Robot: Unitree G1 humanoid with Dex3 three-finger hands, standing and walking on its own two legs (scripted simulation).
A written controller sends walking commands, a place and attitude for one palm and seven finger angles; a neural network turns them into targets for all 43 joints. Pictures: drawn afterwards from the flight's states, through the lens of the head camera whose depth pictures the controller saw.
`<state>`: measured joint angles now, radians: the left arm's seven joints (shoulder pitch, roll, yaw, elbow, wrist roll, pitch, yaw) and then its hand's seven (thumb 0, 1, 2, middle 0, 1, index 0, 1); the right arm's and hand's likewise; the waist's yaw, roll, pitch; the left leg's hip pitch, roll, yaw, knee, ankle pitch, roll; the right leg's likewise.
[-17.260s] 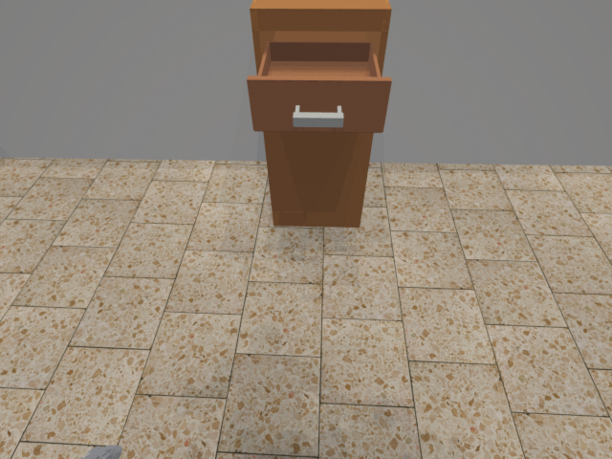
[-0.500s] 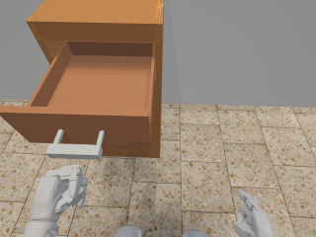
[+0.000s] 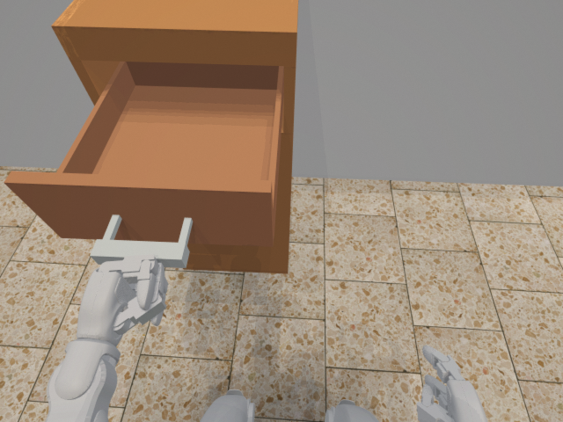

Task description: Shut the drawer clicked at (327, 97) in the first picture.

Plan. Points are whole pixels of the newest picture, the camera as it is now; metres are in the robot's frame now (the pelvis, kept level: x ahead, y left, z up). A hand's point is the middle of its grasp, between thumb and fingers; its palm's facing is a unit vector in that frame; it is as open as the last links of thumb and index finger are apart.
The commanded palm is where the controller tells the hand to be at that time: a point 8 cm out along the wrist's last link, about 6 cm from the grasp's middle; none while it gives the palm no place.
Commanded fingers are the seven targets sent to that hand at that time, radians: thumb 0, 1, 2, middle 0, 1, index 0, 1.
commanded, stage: push the drawer shut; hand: left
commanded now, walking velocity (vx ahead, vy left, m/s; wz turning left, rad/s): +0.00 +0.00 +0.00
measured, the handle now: (146, 238) +0.35 +0.21 +0.06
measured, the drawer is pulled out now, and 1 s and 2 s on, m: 0.27 0.14 0.02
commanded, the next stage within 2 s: none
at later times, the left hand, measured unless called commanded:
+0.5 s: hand (174, 248) +0.34 +0.17 +0.05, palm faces -0.03 -1.00 -0.05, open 3.1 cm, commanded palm +0.32 +0.22 +0.06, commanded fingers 0.00 0.90 0.90 -1.40 -1.60 -1.40 -1.60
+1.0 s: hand (179, 213) +0.39 +0.17 +0.05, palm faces -0.03 -1.00 -0.05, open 3.0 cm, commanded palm +0.39 +0.23 +0.06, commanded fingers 0.00 0.90 0.90 -1.40 -1.60 -1.40 -1.60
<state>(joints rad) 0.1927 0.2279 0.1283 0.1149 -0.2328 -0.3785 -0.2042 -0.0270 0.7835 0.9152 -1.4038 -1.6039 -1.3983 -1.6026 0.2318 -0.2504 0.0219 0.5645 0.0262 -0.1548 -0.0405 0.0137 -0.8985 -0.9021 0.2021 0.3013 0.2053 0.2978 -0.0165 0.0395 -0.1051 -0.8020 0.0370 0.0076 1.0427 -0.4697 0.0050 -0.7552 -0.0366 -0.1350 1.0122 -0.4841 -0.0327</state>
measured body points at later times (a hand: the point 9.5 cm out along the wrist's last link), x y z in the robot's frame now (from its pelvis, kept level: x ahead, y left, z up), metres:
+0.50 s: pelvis -0.01 +0.00 +0.00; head +0.06 +0.00 +0.45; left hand +0.33 +0.22 +0.06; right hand +0.13 -0.24 -0.10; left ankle +0.02 +0.12 -0.67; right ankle +0.01 -0.10 -0.67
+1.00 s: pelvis -0.01 +0.01 +0.00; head +0.08 +0.01 +0.45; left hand +0.39 +0.23 +0.06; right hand +0.09 -0.25 -0.11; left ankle +0.02 +0.12 -0.67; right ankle +0.01 -0.10 -0.67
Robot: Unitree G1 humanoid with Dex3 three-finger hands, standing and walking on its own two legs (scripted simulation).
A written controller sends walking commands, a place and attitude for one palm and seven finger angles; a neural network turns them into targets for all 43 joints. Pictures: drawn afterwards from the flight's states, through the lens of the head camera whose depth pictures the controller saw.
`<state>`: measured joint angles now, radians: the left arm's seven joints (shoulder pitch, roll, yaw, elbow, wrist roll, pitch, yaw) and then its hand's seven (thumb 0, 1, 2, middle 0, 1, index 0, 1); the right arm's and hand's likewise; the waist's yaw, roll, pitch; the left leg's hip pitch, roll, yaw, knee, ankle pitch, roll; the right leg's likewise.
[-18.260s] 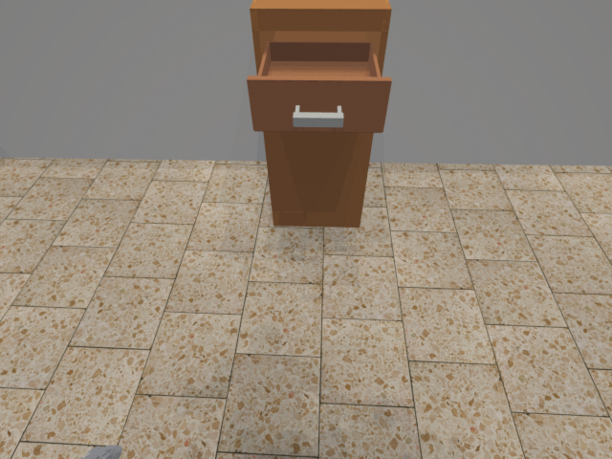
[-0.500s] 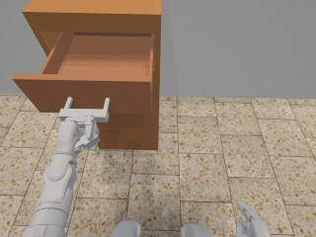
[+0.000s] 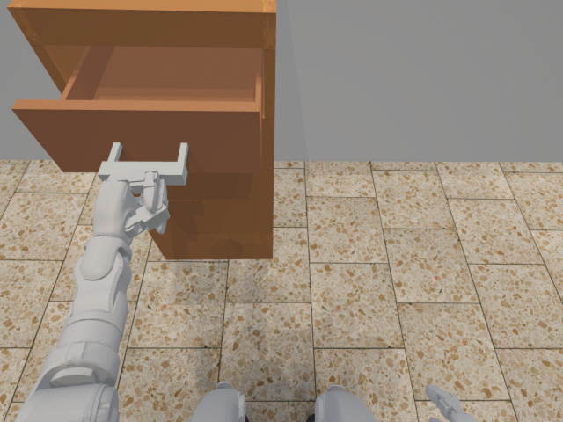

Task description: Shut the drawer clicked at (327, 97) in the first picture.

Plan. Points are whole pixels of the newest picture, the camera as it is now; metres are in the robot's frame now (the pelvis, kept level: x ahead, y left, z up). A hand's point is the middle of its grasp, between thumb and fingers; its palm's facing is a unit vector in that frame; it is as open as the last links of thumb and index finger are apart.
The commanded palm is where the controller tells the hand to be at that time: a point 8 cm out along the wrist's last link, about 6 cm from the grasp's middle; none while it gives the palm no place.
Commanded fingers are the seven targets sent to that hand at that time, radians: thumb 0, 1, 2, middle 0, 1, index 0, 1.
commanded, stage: push the drawer shut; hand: left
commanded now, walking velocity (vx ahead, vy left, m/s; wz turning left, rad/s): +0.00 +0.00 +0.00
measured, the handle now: (147, 161) +0.48 +0.21 +0.06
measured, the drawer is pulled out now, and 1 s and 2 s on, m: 0.14 0.02 0.00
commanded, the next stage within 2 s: pull the fist back off the drawer in 1.54 s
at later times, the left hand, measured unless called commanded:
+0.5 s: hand (171, 171) +0.46 +0.17 +0.05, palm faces +0.02 -1.00 -0.04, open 3.1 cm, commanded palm +0.45 +0.22 +0.06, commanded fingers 0.00 0.90 0.90 -1.40 -1.60 -1.40 -1.60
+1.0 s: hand (180, 140) +0.53 +0.17 +0.05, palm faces +0.03 -1.00 -0.04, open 3.2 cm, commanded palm +0.52 +0.21 +0.06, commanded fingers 0.00 0.90 0.90 -1.40 -1.60 -1.40 -1.60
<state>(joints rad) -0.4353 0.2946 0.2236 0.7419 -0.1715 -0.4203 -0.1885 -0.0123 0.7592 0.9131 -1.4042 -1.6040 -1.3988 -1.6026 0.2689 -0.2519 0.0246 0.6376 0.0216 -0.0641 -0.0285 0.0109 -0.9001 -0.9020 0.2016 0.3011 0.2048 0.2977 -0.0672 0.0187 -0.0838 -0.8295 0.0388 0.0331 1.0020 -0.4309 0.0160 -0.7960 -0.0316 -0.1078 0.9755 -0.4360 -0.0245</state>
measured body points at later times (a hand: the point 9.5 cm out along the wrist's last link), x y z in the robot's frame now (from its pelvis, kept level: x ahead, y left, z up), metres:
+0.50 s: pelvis +0.00 +0.00 -0.01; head +0.10 +0.01 +0.43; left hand +0.46 +0.22 +0.05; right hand +0.05 -0.26 -0.13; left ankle +0.03 +0.11 -0.68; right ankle +0.02 -0.11 -0.68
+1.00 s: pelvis +0.00 +0.01 -0.02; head +0.14 +0.02 +0.41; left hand +0.52 +0.22 +0.06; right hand -0.01 -0.26 -0.13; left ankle +0.03 +0.11 -0.67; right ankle +0.02 -0.11 -0.67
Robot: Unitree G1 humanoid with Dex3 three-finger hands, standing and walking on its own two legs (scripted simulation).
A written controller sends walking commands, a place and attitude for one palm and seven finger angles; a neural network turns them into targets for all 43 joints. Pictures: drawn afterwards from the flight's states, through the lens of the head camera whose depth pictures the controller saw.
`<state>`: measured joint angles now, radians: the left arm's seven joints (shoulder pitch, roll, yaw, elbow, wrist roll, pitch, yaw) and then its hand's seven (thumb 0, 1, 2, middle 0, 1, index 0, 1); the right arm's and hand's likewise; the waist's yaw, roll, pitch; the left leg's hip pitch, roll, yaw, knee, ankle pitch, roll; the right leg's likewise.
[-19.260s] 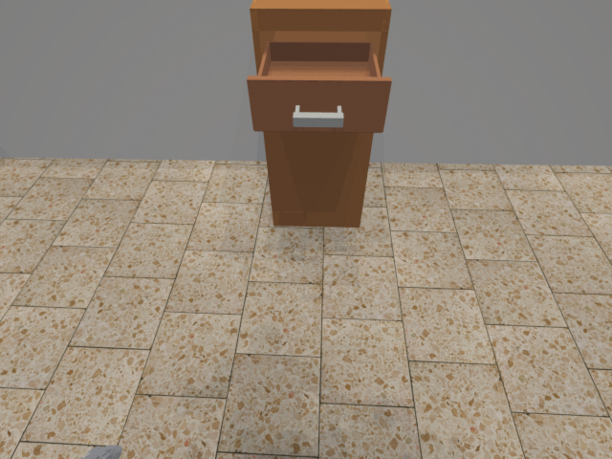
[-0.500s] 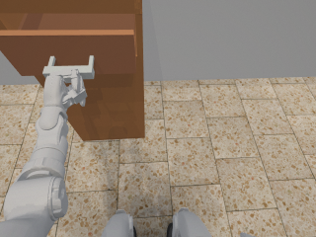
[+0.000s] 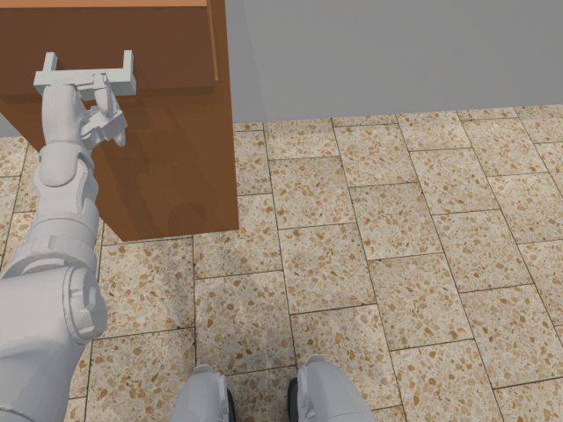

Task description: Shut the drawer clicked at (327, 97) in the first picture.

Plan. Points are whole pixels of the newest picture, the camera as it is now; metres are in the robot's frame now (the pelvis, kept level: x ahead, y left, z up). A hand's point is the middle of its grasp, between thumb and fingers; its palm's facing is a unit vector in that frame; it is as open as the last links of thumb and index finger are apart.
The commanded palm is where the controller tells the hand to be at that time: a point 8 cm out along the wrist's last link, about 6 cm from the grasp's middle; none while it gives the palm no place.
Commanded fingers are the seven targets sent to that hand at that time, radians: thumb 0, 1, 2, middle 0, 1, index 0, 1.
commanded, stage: push the drawer shut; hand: left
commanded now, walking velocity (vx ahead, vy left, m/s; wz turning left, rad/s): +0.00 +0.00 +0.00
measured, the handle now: (89, 71) +0.60 +0.22 +0.07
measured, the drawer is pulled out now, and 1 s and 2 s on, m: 0.02 0.00 0.00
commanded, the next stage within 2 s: pull the fist back off the drawer in 0.54 s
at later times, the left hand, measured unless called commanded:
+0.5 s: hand (110, 102) +0.54 +0.19 +0.07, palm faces +0.05 -1.00 -0.06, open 3.2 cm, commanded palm +0.57 +0.22 +0.07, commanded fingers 0.00 0.90 0.90 -1.40 -1.60 -1.40 -1.60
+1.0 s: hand (108, 102) +0.55 +0.19 +0.07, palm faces +0.05 -1.00 -0.05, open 3.2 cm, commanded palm +0.54 +0.21 +0.07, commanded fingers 0.00 0.90 0.90 -1.40 -1.60 -1.40 -1.60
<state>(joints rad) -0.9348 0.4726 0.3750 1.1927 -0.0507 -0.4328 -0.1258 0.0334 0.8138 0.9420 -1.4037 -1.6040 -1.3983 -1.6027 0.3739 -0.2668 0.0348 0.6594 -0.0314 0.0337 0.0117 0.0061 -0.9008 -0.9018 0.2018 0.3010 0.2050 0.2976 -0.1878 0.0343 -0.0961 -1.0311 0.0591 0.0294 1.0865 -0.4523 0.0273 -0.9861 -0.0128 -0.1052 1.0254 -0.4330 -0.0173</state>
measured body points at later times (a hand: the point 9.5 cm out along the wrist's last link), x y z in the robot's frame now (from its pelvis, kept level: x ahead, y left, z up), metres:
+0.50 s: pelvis -0.01 +0.00 -0.01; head +0.15 +0.03 +0.41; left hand +0.54 +0.24 +0.08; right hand -0.03 -0.26 -0.11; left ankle +0.03 +0.10 -0.66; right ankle +0.03 -0.12 -0.66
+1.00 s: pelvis -0.03 +0.01 -0.02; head +0.14 +0.04 +0.40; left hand +0.54 +0.24 +0.07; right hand -0.06 -0.25 -0.11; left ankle +0.03 +0.10 -0.66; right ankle +0.03 -0.12 -0.66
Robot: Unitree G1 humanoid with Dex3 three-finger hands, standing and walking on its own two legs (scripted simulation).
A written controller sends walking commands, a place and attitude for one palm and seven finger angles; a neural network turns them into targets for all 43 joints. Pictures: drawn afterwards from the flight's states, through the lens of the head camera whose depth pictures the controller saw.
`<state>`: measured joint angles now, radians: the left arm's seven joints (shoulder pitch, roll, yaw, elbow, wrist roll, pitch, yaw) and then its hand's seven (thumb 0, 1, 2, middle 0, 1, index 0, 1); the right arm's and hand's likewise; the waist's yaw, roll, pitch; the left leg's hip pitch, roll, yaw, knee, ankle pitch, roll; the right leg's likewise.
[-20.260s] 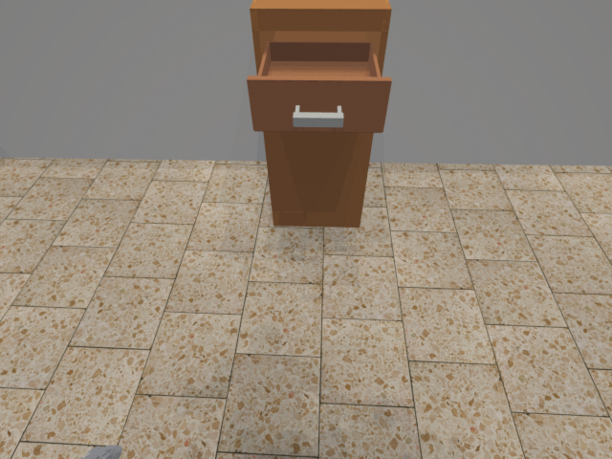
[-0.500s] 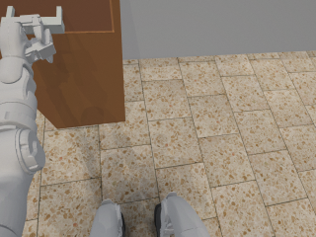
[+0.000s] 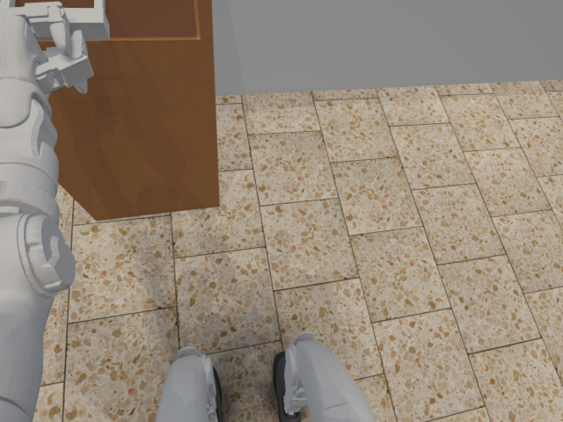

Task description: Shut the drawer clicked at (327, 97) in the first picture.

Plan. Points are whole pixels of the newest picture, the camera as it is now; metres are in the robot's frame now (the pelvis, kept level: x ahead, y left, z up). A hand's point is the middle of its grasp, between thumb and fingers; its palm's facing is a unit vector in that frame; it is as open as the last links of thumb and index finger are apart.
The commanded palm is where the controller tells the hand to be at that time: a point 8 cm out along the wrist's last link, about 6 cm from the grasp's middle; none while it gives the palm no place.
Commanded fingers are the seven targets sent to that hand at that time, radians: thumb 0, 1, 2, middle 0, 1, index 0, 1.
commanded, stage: pull the fist back off the drawer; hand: left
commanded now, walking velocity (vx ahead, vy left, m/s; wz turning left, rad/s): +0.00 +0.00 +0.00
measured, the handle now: (54, 10) +0.65 +0.21 +0.09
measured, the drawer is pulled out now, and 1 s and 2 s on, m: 0.00 0.00 0.00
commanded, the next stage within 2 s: draw the hand back to the body in 0.34 s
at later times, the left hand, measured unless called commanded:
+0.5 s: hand (82, 62) +0.56 +0.18 +0.09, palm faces +0.06 -1.00 -0.02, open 3.2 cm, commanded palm +0.51 +0.22 +0.10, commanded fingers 0.00 0.90 0.90 -1.40 -1.60 -1.40 -1.60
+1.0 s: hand (1, 135) +0.41 +0.20 +0.17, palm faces +0.08 -0.99 -0.11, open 3.3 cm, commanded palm +0.37 +0.25 +0.18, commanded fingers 0.00 0.90 0.90 -1.40 -1.60 -1.40 -1.60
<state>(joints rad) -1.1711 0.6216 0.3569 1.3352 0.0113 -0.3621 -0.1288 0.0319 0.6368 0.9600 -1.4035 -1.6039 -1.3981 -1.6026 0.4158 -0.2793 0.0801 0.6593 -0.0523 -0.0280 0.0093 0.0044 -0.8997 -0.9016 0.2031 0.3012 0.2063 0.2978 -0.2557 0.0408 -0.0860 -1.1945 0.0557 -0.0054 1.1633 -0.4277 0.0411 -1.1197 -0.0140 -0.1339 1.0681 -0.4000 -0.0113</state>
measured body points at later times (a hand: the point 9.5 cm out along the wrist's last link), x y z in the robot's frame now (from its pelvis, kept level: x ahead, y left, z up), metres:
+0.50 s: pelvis +0.05 +0.00 +0.02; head +0.19 +0.02 +0.45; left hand +0.56 +0.23 +0.09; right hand +0.04 -0.26 -0.09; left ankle +0.05 +0.09 -0.64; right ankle +0.05 -0.12 -0.64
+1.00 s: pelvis +0.08 +0.00 +0.07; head +0.11 -0.01 +0.52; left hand +0.40 +0.25 +0.17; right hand +0.24 -0.25 -0.02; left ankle +0.05 +0.09 -0.64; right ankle +0.05 -0.12 -0.64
